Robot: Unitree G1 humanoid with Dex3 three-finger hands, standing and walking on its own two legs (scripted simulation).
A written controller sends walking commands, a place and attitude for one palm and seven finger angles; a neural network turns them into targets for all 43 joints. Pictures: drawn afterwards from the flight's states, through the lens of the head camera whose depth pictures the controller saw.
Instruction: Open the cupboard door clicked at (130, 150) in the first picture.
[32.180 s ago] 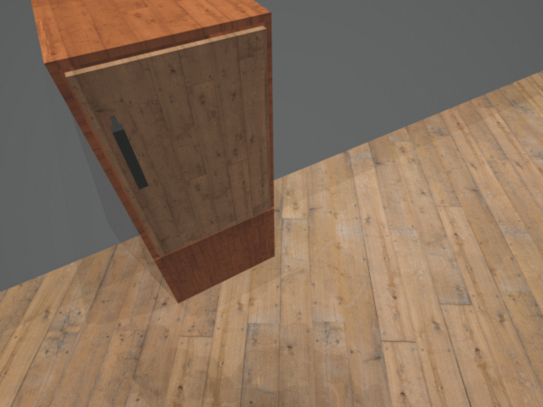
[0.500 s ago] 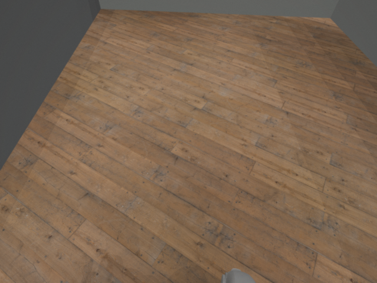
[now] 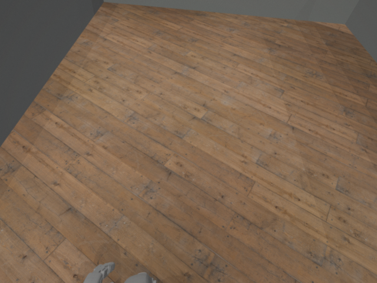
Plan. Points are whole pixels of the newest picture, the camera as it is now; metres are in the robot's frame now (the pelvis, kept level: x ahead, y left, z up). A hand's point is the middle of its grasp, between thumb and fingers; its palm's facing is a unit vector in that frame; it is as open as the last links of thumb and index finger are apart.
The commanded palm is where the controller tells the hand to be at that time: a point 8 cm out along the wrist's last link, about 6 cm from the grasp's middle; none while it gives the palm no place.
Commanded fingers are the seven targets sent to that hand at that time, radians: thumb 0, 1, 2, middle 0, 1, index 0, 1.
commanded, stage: turn to face it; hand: left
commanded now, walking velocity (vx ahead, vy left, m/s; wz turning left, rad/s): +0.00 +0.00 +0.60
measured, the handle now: out of the picture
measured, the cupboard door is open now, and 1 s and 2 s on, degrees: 42 42 42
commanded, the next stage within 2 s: none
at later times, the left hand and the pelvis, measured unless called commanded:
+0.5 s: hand out of the picture +0.08 +0.20 -0.15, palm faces +0.28 -0.90 -0.32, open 7.4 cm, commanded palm none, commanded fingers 0.00 0.90 0.90 -0.20 -0.30 -0.20 -0.30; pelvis +0.05 -0.04 +0.00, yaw +16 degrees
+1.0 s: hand out of the picture -0.03 +0.19 -0.17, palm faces +0.59 -0.76 -0.26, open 7.4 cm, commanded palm none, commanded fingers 0.00 0.90 0.90 -0.20 -0.30 -0.20 -0.30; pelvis +0.04 -0.04 +0.00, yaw +35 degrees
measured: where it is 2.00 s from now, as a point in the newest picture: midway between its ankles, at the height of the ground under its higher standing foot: outside the picture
